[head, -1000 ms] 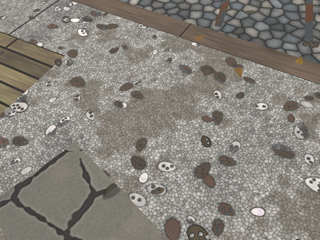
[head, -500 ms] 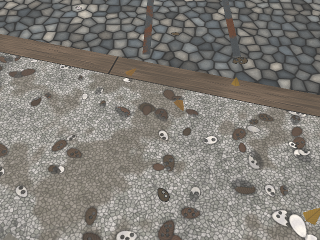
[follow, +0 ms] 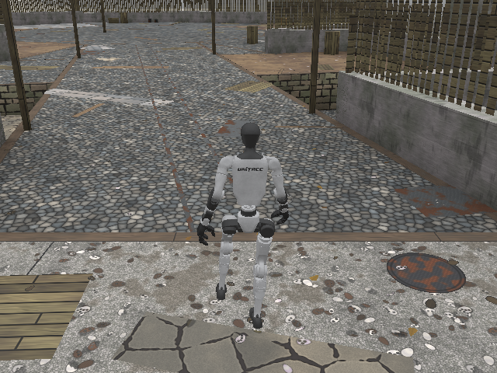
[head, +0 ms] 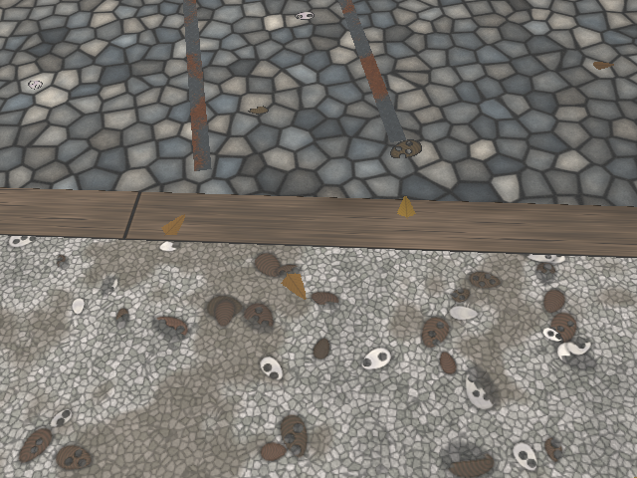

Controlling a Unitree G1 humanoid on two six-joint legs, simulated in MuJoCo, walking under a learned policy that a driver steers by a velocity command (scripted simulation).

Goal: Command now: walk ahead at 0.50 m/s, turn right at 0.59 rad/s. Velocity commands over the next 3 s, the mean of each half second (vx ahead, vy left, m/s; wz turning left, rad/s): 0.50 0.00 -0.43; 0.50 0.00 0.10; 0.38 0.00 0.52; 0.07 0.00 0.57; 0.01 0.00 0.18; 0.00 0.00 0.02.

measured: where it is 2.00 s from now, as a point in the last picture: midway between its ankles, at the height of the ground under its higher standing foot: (393, 316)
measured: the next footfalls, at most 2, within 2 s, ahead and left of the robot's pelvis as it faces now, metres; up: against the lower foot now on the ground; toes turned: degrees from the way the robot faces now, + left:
left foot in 0.16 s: +0.27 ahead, +0.13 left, +0.00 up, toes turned -8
right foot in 0.64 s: +0.45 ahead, -0.13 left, +0.00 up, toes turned -17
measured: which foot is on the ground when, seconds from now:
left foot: up 0.00-0.14, down 0.16-0.66, up 0.68-1.00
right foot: down 0.00-0.16, up 0.18-0.62, down 0.64-1.00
